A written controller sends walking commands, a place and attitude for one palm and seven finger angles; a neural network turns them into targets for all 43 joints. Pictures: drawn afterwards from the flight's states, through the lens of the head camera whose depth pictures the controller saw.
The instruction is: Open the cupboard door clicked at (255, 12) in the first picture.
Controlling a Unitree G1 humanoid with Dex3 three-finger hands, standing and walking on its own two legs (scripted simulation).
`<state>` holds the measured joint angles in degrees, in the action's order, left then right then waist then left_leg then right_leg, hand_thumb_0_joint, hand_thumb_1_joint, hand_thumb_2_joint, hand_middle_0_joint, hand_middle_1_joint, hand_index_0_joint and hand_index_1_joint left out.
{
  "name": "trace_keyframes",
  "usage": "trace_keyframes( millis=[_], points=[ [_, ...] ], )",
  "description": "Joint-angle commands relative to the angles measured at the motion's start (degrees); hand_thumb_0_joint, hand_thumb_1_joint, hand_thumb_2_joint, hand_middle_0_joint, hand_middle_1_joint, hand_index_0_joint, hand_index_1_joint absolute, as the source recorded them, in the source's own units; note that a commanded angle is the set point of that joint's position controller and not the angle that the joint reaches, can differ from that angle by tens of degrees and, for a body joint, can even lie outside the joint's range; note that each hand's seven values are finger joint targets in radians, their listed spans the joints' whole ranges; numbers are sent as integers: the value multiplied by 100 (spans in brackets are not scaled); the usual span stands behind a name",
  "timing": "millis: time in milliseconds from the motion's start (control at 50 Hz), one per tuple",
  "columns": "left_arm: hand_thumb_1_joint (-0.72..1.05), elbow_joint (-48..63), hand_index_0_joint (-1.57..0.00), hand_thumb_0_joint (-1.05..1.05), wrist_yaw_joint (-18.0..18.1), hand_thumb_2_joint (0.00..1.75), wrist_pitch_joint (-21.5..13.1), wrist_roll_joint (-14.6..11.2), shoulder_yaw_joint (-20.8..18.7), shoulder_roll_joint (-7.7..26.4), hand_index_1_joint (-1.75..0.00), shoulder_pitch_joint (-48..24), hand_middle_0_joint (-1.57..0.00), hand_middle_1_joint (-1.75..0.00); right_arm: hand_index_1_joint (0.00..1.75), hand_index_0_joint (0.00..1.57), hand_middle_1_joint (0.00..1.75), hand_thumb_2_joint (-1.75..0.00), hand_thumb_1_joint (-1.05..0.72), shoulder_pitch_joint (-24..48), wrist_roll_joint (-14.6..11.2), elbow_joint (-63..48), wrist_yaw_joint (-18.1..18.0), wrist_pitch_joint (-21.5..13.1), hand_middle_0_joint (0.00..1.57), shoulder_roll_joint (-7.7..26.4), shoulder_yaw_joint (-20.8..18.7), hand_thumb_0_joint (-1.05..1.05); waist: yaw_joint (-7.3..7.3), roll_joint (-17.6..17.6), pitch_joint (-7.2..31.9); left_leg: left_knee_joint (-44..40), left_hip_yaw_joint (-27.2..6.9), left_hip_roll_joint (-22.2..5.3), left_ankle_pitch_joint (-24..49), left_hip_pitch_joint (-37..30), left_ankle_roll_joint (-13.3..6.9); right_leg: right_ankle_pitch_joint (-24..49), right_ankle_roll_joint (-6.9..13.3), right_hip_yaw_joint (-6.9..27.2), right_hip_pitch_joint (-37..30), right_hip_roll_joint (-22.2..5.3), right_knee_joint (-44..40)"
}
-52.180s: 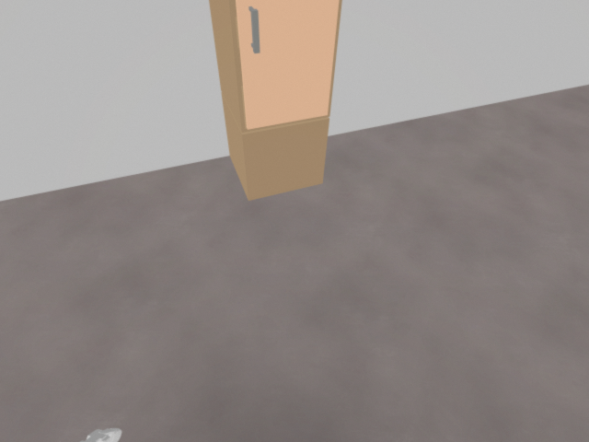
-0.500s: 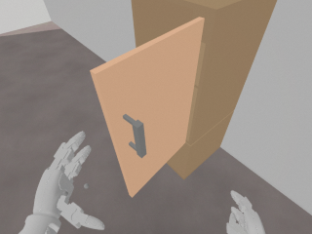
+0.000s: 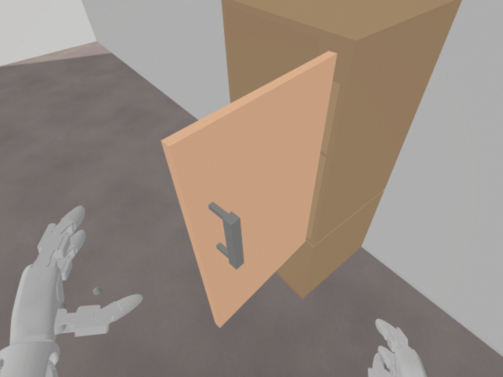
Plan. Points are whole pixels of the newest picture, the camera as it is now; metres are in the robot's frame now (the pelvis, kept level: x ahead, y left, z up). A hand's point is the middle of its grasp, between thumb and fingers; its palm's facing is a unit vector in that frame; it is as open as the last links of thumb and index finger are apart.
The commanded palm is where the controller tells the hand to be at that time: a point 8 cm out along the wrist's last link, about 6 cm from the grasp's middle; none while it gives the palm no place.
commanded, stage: draw the hand back to the body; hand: left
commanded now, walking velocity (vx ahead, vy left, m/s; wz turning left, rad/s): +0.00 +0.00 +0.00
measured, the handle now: (226, 236) +0.33 +0.08 +0.05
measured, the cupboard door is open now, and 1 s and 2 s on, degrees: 97 97 97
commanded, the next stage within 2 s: step back with the hand held close in 0.72 s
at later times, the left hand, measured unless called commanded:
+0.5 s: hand (61, 261) +0.20 +0.25 +0.16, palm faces +0.45 -0.81 -0.39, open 7.8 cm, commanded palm +0.15 +0.29 +0.18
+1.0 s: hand (55, 263) +0.19 +0.25 +0.17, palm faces +0.41 -0.79 -0.46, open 7.4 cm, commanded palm +0.14 +0.29 +0.19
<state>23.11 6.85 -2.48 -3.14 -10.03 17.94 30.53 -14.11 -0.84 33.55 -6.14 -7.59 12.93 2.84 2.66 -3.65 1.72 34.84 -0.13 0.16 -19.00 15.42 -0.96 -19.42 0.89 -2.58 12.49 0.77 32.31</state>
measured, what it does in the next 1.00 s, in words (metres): stands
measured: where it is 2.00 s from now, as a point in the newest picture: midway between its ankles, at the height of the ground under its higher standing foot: outside the picture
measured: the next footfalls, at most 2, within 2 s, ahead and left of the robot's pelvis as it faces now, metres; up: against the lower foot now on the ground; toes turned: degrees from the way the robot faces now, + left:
left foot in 1.74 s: -0.05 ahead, +0.12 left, +0.00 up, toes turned +0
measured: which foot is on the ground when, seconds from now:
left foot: down 0.00-1.00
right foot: down 0.00-1.00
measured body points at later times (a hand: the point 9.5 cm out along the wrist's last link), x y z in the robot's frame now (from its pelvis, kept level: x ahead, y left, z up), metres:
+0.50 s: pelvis +0.01 -0.01 +0.01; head -0.01 -0.03 +0.46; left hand +0.17 +0.29 +0.18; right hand +0.20 -0.23 -0.07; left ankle +0.00 +0.11 -0.73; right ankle -0.02 -0.11 -0.73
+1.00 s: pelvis -0.01 -0.01 +0.02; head -0.01 -0.03 +0.46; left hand +0.17 +0.29 +0.20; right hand +0.17 -0.24 -0.07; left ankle +0.00 +0.11 -0.73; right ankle -0.02 -0.11 -0.73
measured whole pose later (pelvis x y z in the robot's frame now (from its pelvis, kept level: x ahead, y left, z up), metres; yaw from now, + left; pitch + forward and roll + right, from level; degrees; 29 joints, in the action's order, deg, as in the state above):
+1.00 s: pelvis -0.01 -0.01 +0.02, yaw -2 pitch -2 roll -1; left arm 22.8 6.5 -8.4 -3.0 -21.7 20.8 27.9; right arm -9.5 -0.3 35.3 -4.4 -3.4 13.5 0.5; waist 1.9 -4.2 -1.1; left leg 24.8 0.9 -1.7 -13.0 10.2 -0.1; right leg -11.4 1.6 -1.4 6.8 2.7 19.7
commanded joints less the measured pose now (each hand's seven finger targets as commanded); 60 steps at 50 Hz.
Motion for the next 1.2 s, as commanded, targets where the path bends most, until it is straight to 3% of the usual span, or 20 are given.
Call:
trace_keyframes(
  millis=[0,40,120,240,320,360,400,480,600,680,720,780,800,820,840,860,880,960,1080,1180],
  points=[
    [34,1257,-18,0,151,66,-458,39,-901,1014,-30,-351,-18,-30,30,20,30,-90,-90,789,43,-876,-13,-347,20,535,-241,0,62,182,454,-769,-99,-117,1611,-579,-31,1506,50,101,-261,-143,-714],
    [41,1183,-18,0,129,69,-464,17,-974,983,-30,-282,-18,-30,30,20,30,-90,-90,820,43,-829,8,-319,20,530,-257,0,68,251,368,-850,-74,-140,1765,-654,-24,1643,28,98,-313,-135,-757],
    [55,1142,-19,0,106,75,-483,11,-1112,1016,-30,-501,-19,-30,30,20,30,-90,-90,894,43,-768,48,-258,20,541,-276,0,71,60,154,-1021,-53,-167,1953,-783,5,1724,32,108,-402,-130,-902],
    [76,1098,-19,0,107,84,-510,-28,-1477,1226,-30,-731,-19,-30,30,20,30,-90,-90,951,62,-699,69,-183,20,542,-315,0,102,137,195,-1157,12,-165,2035,-998,-18,1882,20,143,-589,-107,-1092],
    [90,1134,-20,0,108,90,-543,-56,-1681,1345,-30,-907,-20,-30,30,20,30,-90,-90,985,70,-646,76,-153,20,533,-331,0,120,-99,287,-1189,57,-152,2188,-1143,-23,2074,24,194,-732,-129,-1179],
    [90,952,-20,0,67,90,-505,-43,-1433,1068,-30,-812,-20,-30,30,20,30,-90,-90,991,69,-615,101,-130,20,536,-338,0,88,-131,146,-1213,77,-157,2262,-1174,-20,2083,5,166,-668,-112,-1221],
    [90,932,-20,0,55,90,-493,-35,-1363,1033,-30,-820,-20,-30,30,20,30,-90,-90,989,73,-619,125,-117,20,569,-352,0,91,-62,150,-1251,63,-163,2306,-1172,-18,2092,6,152,-736,-108,-1242],
    [90,1012,-20,0,65,90,-505,-40,-1491,1192,-30,-836,-20,-30,30,20,30,-90,-90,1006,99,-623,129,-95,20,586,-383,0,128,145,317,-1284,71,-152,2343,-1253,-46,2198,-14,158,-819,-95,-1260],
    [90,1022,-20,0,74,90,-541,-37,-1615,1313,-30,-940,-20,-30,30,20,30,-90,-90,1096,94,-595,107,-85,20,545,-371,0,143,-40,148,-1329,104,-119,2059,-1213,-39,2000,6,213,-807,-108,-1419],
    [90,935,-20,0,66,90,-558,-44,-1537,1202,-30,-909,-20,-30,30,20,30,-90,-90,1098,91,-554,108,-115,20,529,-372,0,126,-107,58,-1382,111,-123,1924,-1241,-46,1850,-4,218,-735,-94,-1483],
    [90,846,-20,0,58,90,-556,-53,-1461,1143,-30,-897,-20,-30,30,20,30,-90,-90,1119,87,-559,115,-112,20,541,-375,0,107,101,-58,-1432,83,-138,1743,-1186,-45,1644,-16,208,-696,-83,-1542],
    [90,916,-20,0,57,90,-602,-44,-1482,1181,-30,-986,-20,-30,30,20,30,-90,-90,1122,91,-537,113,-140,20,549,-397,0,111,-30,17,-1442,117,-120,1631,-1245,-57,1535,-21,236,-683,-88,-1597],
    [90,850,-20,0,63,90,-606,-35,-1509,1218,-30,-992,-20,-30,30,20,30,-90,-90,1142,92,-525,105,-143,20,549,-393,0,124,32,-42,-1455,101,-116,1556,-1217,-52,1417,-15,244,-671,-86,-1638],
    [90,1608,-20,0,81,90,-702,-46,-1596,1429,-30,-1524,-20,-30,30,20,30,-90,-90,1209,85,-610,109,-206,20,554,-380,0,131,-196,206,-1445,58,-108,1549,-1297,-60,1434,-13,286,-741,-114,-1619],
    [90,1604,-20,0,146,90,-916,-3,-2361,2109,-30,-1691,-20,-30,30,20,30,-90,-90,1088,27,-758,96,-106,20,671,-379,0,-109,-39,-324,-1226,-38,-197,1172,-865,-144,1667,13,875,-43,-340,-1921],
    [90,1089,-20,0,77,90,-930,9,-1992,1603,-30,-1002,-20,-30,30,20,30,-90,-90,1054,73,-641,95,-3,20,602,-402,0,-133,290,-215,-1085,-98,-173,1168,-875,-151,1811,22,861,-37,-463,-1895],
    [90,915,-20,0,55,90,-879,31,-1881,1476,-30,-661,-20,-30,30,20,30,-90,-90,1064,75,-679,120,71,20,614,-431,0,-130,440,-214,-1017,-55,-171,1239,-897,-140,1967,15,891,38,-507,-1904],
    [90,960,-20,0,35,90,-935,44,-1709,1277,-30,-294,-20,-30,30,20,30,-90,-90,994,56,-782,132,254,20,690,-515,0,-182,85,318,-1048,19,-285,1862,-908,-78,2587,-32,704,-168,-520,-1528],
    [90,1372,-20,0,107,90,-949,11,-2052,1613,-30,68,-20,-30,30,20,30,-90,-90,983,-2,-1007,92,450,20,682,-596,0,-168,388,959,-1036,-6,-423,2680,-847,-65,3213,-111,521,-469,-426,-1007],
    [90,1592,-20,0,186,90,-978,13,-2142,1683,-30,189,-20,-30,30,20,30,-90,-90,973,-10,-1097,58,488,20,676,-606,0,-179,205,767,-1122,-77,-446,2114,-355,-83,2635,-111,587,-343,-386,-914]
  ],
)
